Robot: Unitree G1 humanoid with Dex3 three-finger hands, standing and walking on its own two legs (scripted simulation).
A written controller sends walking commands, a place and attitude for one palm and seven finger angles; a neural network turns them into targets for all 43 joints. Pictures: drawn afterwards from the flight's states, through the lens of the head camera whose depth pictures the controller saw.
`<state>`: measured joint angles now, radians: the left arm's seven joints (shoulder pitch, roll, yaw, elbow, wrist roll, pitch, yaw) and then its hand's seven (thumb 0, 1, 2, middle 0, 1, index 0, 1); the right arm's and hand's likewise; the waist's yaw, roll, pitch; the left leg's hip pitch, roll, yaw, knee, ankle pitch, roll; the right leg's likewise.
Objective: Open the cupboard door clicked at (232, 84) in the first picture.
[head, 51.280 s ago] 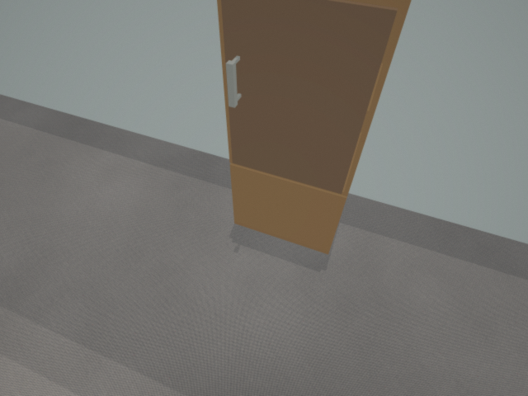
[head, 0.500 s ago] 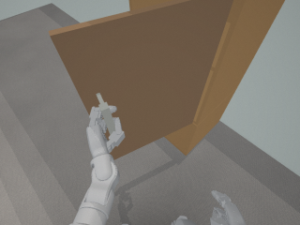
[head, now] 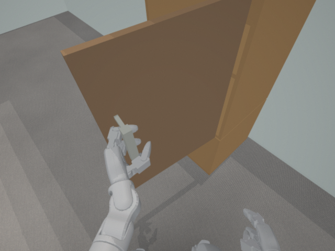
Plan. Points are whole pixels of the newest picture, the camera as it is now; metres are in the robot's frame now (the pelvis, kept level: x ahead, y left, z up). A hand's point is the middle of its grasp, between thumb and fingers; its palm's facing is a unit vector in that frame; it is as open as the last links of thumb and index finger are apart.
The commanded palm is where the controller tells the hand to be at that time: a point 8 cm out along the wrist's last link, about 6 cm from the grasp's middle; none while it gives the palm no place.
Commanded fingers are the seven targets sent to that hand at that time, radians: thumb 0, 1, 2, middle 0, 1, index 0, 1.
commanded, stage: open thumb and fingers to let go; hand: left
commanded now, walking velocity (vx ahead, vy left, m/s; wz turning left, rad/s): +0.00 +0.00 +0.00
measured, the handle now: (127, 139) +0.36 +0.12 +0.06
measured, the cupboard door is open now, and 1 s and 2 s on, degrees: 82 85 85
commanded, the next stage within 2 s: slide the hand sideways off the handle in 0.54 s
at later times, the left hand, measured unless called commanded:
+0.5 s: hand (141, 154) +0.33 +0.08 +0.05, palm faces +0.29 -0.96 +0.00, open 14.6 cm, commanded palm +0.29 +0.12 +0.05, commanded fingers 0.00 -0.50 0.30 -0.15 -0.30 -0.15 -0.30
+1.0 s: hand (140, 171) +0.29 +0.08 +0.05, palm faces -0.19 -0.98 +0.02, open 16.1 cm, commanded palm +0.27 +0.14 +0.05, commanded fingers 0.00 -0.50 0.30 -0.15 -0.30 -0.15 -0.30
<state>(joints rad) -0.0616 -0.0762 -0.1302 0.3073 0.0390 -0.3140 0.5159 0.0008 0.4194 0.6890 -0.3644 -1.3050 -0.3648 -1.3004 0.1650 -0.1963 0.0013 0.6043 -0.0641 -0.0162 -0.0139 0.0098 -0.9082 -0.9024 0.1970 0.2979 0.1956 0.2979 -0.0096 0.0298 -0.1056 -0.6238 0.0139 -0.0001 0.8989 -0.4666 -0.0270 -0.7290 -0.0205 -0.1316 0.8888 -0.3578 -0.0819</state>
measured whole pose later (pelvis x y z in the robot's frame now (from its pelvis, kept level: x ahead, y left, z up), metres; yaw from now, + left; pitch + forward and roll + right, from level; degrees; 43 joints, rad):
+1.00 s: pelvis -0.01 +0.04 +0.00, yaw -1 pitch +10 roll +0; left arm -0.02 0.03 -0.22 0.23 -0.07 -0.28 0.03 -0.02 -0.50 0.30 -0.17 -0.34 -0.20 -0.35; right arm 0.24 -0.23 0.03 0.52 0.00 -0.08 -0.01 0.01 -0.91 -0.90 0.20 0.30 0.20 0.30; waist 0.00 0.03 -0.08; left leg -0.62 -0.02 0.04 0.93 -0.48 0.03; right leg -0.73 -0.05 -0.09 0.91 -0.34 -0.03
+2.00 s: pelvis +0.00 +0.03 -0.02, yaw +0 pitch +12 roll -1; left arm 0.46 0.18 -0.02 -0.20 -0.17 -0.32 -0.18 -0.02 -0.50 0.30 -0.15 -0.30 -0.16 -0.30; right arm 0.26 -0.25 0.02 0.44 0.02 -0.15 -0.04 0.01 -0.91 -0.90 0.20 0.30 0.20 0.30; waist 0.01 0.05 -0.12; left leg -0.72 0.01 -0.01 1.08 -0.57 0.01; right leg -0.81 -0.03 -0.13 1.02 -0.43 -0.05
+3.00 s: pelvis +0.04 +0.05 +0.05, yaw -2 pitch -3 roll -1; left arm 0.50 0.33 0.26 -0.41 -0.03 -0.08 0.12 0.00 0.35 0.67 -0.19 -0.30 -0.19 -0.30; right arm 0.22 -0.23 0.05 0.62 0.00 -0.17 -0.08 0.01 -0.90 -0.90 0.20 0.30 0.20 0.30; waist 0.06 0.07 0.01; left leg -0.09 -0.01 0.03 0.49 -0.35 0.04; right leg -0.20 -0.01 -0.09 0.47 -0.23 -0.01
